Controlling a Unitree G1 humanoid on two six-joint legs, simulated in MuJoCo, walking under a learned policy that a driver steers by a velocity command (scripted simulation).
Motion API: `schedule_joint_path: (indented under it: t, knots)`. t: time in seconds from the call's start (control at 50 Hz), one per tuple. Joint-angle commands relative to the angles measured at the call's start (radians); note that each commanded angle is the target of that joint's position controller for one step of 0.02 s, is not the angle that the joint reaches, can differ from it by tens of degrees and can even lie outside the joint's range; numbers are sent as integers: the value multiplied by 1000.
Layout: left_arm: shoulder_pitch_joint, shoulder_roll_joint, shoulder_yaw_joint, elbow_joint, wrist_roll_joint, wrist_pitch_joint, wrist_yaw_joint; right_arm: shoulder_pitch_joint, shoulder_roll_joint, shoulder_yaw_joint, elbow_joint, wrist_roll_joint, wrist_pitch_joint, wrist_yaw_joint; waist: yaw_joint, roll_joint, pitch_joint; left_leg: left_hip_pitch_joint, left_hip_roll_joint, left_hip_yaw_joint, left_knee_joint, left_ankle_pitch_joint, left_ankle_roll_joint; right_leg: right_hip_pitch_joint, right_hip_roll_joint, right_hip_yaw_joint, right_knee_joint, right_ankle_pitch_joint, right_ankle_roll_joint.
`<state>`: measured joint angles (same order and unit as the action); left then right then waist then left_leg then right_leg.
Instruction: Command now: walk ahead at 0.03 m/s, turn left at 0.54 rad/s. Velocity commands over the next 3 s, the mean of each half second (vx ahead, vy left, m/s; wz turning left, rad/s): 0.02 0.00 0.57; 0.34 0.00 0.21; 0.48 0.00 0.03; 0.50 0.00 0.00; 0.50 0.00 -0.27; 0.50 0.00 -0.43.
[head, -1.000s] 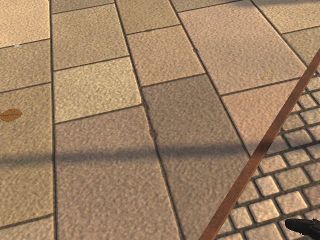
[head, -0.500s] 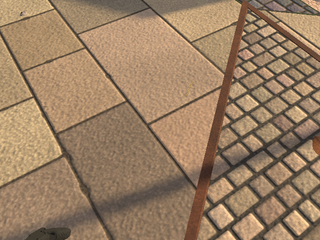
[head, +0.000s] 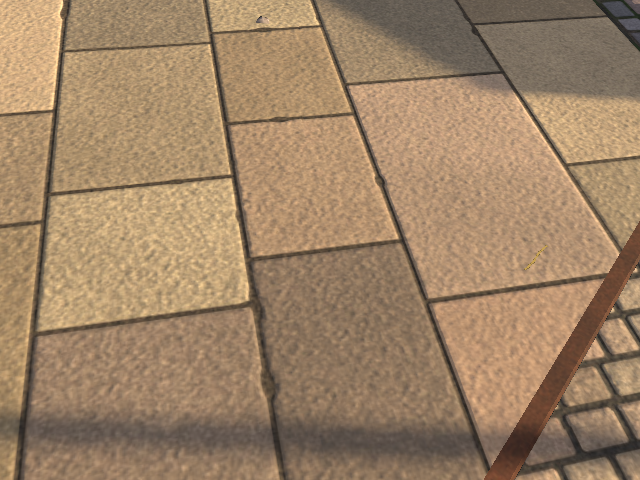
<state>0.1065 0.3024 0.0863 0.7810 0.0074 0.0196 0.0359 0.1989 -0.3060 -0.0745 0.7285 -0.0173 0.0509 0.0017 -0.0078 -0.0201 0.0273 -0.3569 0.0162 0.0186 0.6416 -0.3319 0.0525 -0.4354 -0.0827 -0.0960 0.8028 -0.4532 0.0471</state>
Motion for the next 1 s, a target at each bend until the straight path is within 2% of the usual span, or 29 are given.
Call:
schedule_joint_path:
  t: [0.02,0.04,0.06,0.1,0.2,0.26,0.32,0.36,0.4,0.42,0.44,0.46,0.48,0.5,0.52,0.54,0.58,0.66,0.72,0.76,0.78,0.8,0.82,0.84,0.86,0.88,0.9,0.94,1.0]
  knots:
    - [-85,110,31,-102,-8,-10,14,38,-230,-55,-74,-15,-49,-4,-25,198,-67,191,288,-430,-346,348,229,-284,60,149,343,-83,-7]
    - [-52,111,37,-74,-1,-6,23,-13,-194,-47,-83,8,-51,-10,-1,150,-74,194,245,-379,-332,303,173,-280,48,160,330,-9,-8]
    - [-38,117,41,-65,6,-4,28,-42,-168,-37,-92,22,-49,-18,11,164,-77,178,226,-349,-324,336,154,-257,50,160,328,37,0]
    - [-16,103,40,-61,2,-12,23,-33,-147,-27,-101,17,-45,-29,20,155,-117,187,197,-323,-310,414,155,-208,71,160,335,95,11]
    - [-56,63,21,-74,-8,-27,11,6,-173,-41,-110,27,-35,-46,-10,157,-129,259,176,-360,-285,372,160,-171,92,181,75,135,35]
    - [-58,72,19,-76,-13,-34,-2,-4,-188,-48,-125,24,-26,-41,-17,178,-114,204,171,-412,-282,330,174,-79,109,183,-34,111,36]
    - [-40,86,21,-75,-20,-45,-16,-23,-187,-50,-139,28,-18,-31,-17,188,-117,195,162,-478,-262,382,175,-4,126,187,-129,89,25]
    - [-11,92,23,-71,-21,-55,-25,-44,-184,-49,-149,36,-12,-30,-1,190,-126,207,146,-515,-233,430,161,56,131,186,-240,118,11]
    - [56,107,32,-51,-17,-62,-32,-73,-168,-45,-163,49,-5,-36,40,167,-134,148,89,-498,-178,355,100,217,101,177,-454,312,-20]
    - [84,163,46,-52,-2,-58,-27,-45,-126,-33,-170,41,-6,-37,27,62,-162,35,27,-430,-61,152,47,348,-52,290,-475,386,-77]
    - [50,247,60,-56,17,-44,-20,3,-90,-26,-191,41,-13,-32,-39,-230,-122,-185,-148,-219,118,-216,-20,402,-242,518,-487,608,-223]
    - [54,192,49,-73,31,-47,-21,11,-176,-50,-177,25,-23,-31,-2,-211,-129,-252,-101,-177,357,-307,-65,370,-340,605,-516,540,-330]
    - [30,142,32,-86,22,-50,-17,12,-211,-64,-161,30,-24,-27,-5,-137,-110,-268,-63,-182,442,-222,-73,348,-289,539,-529,351,-311]
    - [10,116,25,-85,5,-50,-13,12,-189,-62,-147,28,-20,-26,-10,-114,-80,-292,-46,-168,463,-147,-83,341,-214,470,-546,143,-260]
    - [17,106,19,-80,-15,-52,-9,5,-161,-54,-145,21,-17,-24,5,-134,-52,-341,-43,-164,480,-93,-95,359,-179,450,-567,27,-236]
    - [40,107,14,-72,-18,-54,-5,-7,-132,-43,-148,24,-21,-18,21,-138,-33,-361,-39,-157,487,-60,-102,361,-168,432,-583,-4,-234]
    - [95,117,15,-59,-10,-60,-4,-44,-96,-27,-160,31,-39,-8,51,-133,-15,-358,-35,-111,409,-17,-106,370,-147,389,-620,-25,-236]
    - [131,151,20,-45,-17,-75,-15,-105,-52,-1,-174,27,-76,2,77,-141,-6,-230,10,-32,153,19,-98,340,-143,315,-637,82,-238]
    - [162,184,27,-32,-28,-77,-32,-105,-60,2,-173,36,-93,12,80,-146,11,-76,-3,14,0,1,-74,260,-150,282,-625,113,-246]
    - [159,190,26,-25,-42,-73,-44,-52,-69,-2,-157,43,-100,15,39,-129,11,57,-18,35,-130,86,-45,206,-158,276,-590,105,-240]
    - [162,175,19,-21,-43,-71,-48,0,-75,-7,-136,43,-100,14,9,-112,0,163,-33,43,-183,120,-30,160,-149,265,-552,122,-226]
    - [164,139,5,-15,-37,-74,-52,82,-94,-19,-111,47,-97,7,-33,-92,-32,301,-32,26,-201,119,-11,98,-125,236,-479,151,-197]
    - [138,74,-18,-24,-21,-83,-57,202,-133,-34,-91,46,-96,-4,-95,-12,-98,473,74,-114,-235,88,25,2,-55,151,-264,167,-137]
    - [131,-1,-42,-83,-5,-106,-58,278,-262,-59,-93,26,-91,-11,-95,284,-166,644,320,-509,-323,-37,152,-270,64,25,94,-7,-57]
    - [84,92,-19,-99,-30,-121,-50,311,-235,-55,-82,22,-103,0,-128,248,-140,575,386,-708,-408,-192,257,-395,64,122,301,-128,-53]
    - [81,140,-3,-100,-50,-127,-54,256,-170,-31,-86,22,-115,6,-94,203,-45,524,356,-628,-421,-257,241,-460,8,150,370,-53,-76]
    - [81,133,-4,-87,-50,-128,-58,212,-127,-18,-93,19,-123,10,-73,184,-3,471,301,-528,-436,-226,213,-456,-19,148,364,39,-90]
    - [76,116,-3,-78,-23,-126,-64,144,-96,-5,-99,18,-126,13,-33,146,43,373,243,-394,-474,-12,178,-406,-51,150,283,162,-83]
    - [62,70,-16,-78,-17,-114,-72,134,-108,-10,-93,18,-132,6,-13,111,32,324,205,-260,-509,241,173,-356,-43,121,179,297,-47]
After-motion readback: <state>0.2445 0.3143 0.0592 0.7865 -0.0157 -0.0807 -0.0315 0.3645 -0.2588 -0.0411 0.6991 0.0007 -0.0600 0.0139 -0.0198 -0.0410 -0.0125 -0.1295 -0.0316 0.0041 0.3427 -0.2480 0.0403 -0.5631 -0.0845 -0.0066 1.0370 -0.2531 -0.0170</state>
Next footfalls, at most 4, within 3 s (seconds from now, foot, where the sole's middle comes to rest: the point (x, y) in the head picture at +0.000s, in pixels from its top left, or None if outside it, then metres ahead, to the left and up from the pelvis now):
0.42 right None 0.09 -0.13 -0.76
0.82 left None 0.08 0.16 -0.76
1.28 right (277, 470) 0.49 0.07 -0.76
1.82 left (129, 378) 0.68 0.40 -0.76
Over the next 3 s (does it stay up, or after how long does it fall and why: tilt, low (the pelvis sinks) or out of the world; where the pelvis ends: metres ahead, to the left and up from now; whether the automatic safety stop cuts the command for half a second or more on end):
stays up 1.21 0.41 0.01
